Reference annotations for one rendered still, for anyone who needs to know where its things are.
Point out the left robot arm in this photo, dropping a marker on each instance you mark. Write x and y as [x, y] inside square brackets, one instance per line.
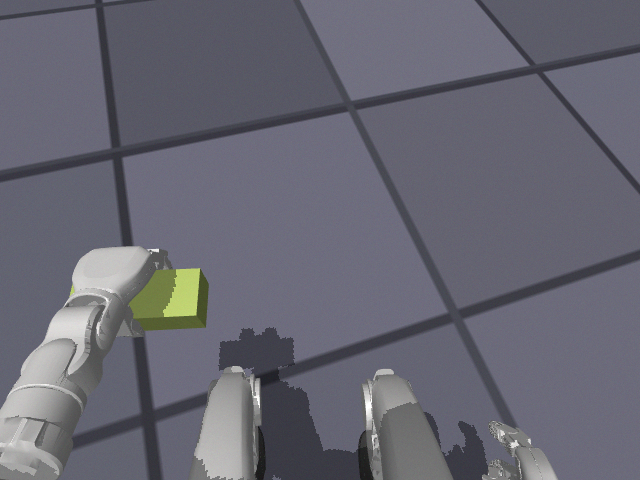
[42, 409]

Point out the left robot hand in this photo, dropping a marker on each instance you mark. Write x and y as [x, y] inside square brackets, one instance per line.
[124, 272]

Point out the carton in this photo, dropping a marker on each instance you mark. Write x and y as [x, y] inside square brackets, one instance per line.
[172, 299]

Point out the right robot hand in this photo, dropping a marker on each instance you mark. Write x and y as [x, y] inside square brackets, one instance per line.
[531, 463]

